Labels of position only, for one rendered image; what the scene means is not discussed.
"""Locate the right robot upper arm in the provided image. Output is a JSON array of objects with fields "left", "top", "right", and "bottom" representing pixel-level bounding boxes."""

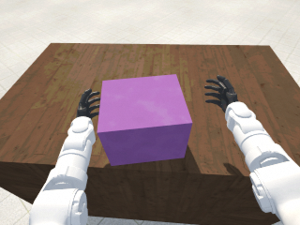
[{"left": 249, "top": 161, "right": 300, "bottom": 225}]

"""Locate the carton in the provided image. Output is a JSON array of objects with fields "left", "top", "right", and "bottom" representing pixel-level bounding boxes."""
[{"left": 97, "top": 74, "right": 193, "bottom": 166}]

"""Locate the pedestal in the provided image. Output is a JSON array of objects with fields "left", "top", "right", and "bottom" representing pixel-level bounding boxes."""
[{"left": 0, "top": 42, "right": 300, "bottom": 225}]

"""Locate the left robot upper arm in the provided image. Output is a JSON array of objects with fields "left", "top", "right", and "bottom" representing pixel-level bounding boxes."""
[{"left": 30, "top": 188, "right": 88, "bottom": 225}]

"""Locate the left robot forearm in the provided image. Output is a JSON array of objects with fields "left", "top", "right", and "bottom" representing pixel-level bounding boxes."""
[{"left": 28, "top": 116, "right": 96, "bottom": 225}]

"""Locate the right robot forearm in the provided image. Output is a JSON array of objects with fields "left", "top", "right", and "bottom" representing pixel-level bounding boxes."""
[{"left": 225, "top": 101, "right": 300, "bottom": 173}]

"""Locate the robot left hand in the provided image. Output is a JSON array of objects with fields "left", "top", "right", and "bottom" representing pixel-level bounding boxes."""
[{"left": 76, "top": 88, "right": 101, "bottom": 119}]

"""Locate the robot right hand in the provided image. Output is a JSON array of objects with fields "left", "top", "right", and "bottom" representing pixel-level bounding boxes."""
[{"left": 204, "top": 75, "right": 238, "bottom": 113}]

